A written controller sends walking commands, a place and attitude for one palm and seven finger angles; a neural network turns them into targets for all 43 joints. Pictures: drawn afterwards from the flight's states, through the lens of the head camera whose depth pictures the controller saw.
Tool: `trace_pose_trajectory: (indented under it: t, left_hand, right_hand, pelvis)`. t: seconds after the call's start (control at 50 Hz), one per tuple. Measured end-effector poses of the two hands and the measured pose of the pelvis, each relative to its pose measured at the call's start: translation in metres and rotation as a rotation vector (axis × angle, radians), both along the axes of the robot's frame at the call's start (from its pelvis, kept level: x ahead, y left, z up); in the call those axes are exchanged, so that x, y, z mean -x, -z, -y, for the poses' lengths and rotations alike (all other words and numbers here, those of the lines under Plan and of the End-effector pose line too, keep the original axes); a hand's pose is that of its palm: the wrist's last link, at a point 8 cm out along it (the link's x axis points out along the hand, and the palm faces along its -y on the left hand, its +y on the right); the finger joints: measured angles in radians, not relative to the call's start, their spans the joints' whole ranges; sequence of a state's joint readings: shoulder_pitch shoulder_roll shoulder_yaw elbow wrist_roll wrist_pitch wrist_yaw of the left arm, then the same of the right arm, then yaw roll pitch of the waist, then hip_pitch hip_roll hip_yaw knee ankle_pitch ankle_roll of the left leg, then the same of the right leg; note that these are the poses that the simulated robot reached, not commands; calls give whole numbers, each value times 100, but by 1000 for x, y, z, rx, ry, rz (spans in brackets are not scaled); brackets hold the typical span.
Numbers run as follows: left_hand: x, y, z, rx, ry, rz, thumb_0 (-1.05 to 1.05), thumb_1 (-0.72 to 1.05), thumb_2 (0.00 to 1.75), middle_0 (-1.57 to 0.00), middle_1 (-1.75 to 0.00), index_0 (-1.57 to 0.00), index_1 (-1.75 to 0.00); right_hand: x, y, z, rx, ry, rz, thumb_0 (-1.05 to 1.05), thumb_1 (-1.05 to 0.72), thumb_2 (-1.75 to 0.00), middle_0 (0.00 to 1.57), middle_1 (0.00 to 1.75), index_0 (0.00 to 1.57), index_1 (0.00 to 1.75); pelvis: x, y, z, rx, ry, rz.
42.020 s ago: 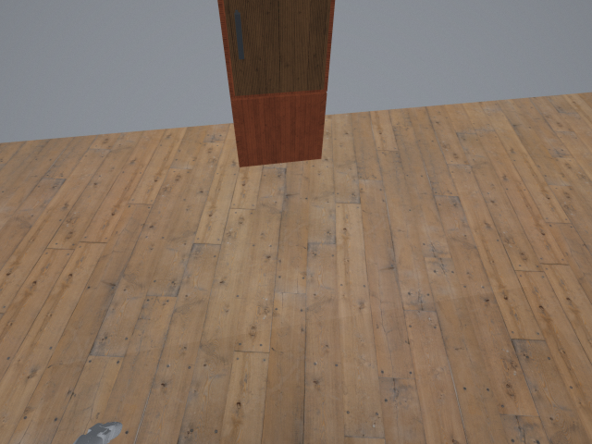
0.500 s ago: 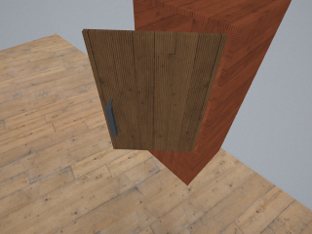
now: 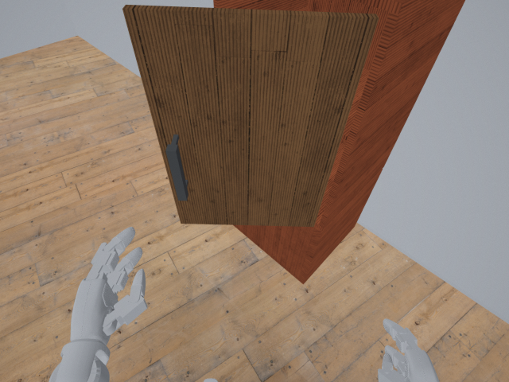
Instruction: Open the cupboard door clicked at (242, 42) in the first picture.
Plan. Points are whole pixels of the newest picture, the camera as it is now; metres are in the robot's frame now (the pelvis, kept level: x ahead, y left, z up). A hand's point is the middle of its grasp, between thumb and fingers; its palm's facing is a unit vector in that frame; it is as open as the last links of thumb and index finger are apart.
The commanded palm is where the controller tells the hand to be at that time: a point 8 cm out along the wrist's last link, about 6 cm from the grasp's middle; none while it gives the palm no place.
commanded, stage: raise the hand with hooked fingers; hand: left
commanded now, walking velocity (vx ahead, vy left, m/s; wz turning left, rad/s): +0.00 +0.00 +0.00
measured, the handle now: (179, 168) +0.57 +0.19 -0.04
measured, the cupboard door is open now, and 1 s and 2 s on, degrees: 43 43 43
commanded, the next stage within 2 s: move the hooked fingers beside the handle in 1.82 s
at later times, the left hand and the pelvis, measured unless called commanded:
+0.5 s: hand (137, 322) +0.23 +0.20 -0.04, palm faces -0.06 -1.00 +0.00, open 10.7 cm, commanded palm +0.19 +0.26 -0.03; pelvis -0.02 -0.03 -0.07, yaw +0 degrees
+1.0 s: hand (90, 310) +0.24 +0.27 -0.02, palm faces +0.05 -1.00 -0.07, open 13.5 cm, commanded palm +0.22 +0.31 -0.03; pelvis -0.02 +0.01 -0.06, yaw +0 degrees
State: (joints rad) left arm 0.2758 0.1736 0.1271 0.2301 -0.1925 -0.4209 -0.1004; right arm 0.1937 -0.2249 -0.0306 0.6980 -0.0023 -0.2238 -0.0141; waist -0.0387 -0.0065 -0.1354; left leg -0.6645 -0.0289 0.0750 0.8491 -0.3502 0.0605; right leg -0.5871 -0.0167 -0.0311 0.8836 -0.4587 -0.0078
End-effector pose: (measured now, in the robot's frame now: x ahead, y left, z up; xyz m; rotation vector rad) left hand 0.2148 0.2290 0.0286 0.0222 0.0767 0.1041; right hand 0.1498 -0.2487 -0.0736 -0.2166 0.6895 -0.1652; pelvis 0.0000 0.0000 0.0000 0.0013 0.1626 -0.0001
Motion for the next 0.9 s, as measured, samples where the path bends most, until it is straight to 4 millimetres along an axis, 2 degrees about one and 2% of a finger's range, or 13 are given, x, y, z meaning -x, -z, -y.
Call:
trace_pose_trajectory:
  t: [0.06,0.16,0.2,0.24,0.28,0.34,0.4,0.46,0.52,0.6,0.66,0.8,0.9]
  left_hand:
    - [18,27,6,14,94,68,0,71,81,-22,-43,-21,-43]
    - [77,80,-9,30,37,-75,0,59,77,-23,-50,-23,-51]
    - [93,82,-19,13,-30,-78,1,54,75,-23,-53,-23,-54]
    - [98,72,-25,-25,-68,-13,1,49,73,-24,-56,-23,-57]
    - [93,55,-26,-62,-56,85,1,45,71,-24,-59,-23,-59]
    - [69,40,-17,-89,53,182,1,38,68,-24,-63,-24,-64]
    - [36,46,-11,-71,180,116,1,31,65,-24,-68,-24,-68]
    - [11,62,-14,-3,209,-36,1,24,62,-25,-72,-25,-73]
    - [4,63,-27,29,129,-99,0,17,59,-26,-77,-26,-77]
    - [9,44,-47,-21,13,-21,0,8,55,-27,-83,-26,-83]
    - [13,41,-55,-61,12,29,0,1,52,-27,-87,-26,-88]
    - [7,73,-58,-5,126,-15,0,-16,45,-28,-98,-28,-98]
    - [2,53,-65,-29,112,70,-1,-27,40,-29,-105,-29,-106]
  right_hand:
    - [-26,-2,11,33,-46,84,1,-91,-90,20,30,21,30]
    - [-57,8,20,85,-116,150,1,-91,-90,20,30,20,30]
    - [-63,16,18,94,-138,153,1,-91,-90,20,30,20,30]
    - [-65,28,13,96,-160,145,1,-91,-90,20,30,20,30]
    - [-62,41,6,85,-175,128,1,-91,-90,20,30,20,30]
    - [-50,61,-3,47,-174,92,1,-91,-90,20,30,21,30]
    - [-29,76,-7,1,-128,36,1,-91,-90,20,30,21,30]
    - [-5,83,-5,-28,-59,-32,1,-90,-90,20,30,21,30]
    - [17,80,3,-30,8,-92,1,-90,-90,21,30,21,30]
    - [36,75,15,2,53,-146,1,-90,-90,20,30,21,30]
    - [39,75,23,39,49,-168,1,-90,-90,20,30,21,30]
    - [24,70,22,103,28,-119,1,-91,-90,20,30,21,30]
    - [6,58,2,94,-13,-54,1,-91,-90,20,30,21,30]
  pelvis:
    - [8,23,9,5,3,-49]
    - [17,55,21,24,-12,-93]
    - [21,63,25,38,-25,-100]
    - [23,69,29,51,-36,-107]
    - [26,74,31,64,-44,-113]
    - [29,79,33,76,-47,-123]
    - [30,80,33,74,-39,-135]
    - [27,75,32,63,-25,-139]
    - [20,67,29,51,-8,-146]
    - [13,60,22,46,3,-153]
    - [11,61,15,51,-2,-163]
    - [17,70,2,69,-5,-177]
    - [19,67,-6,76,-6,-168]
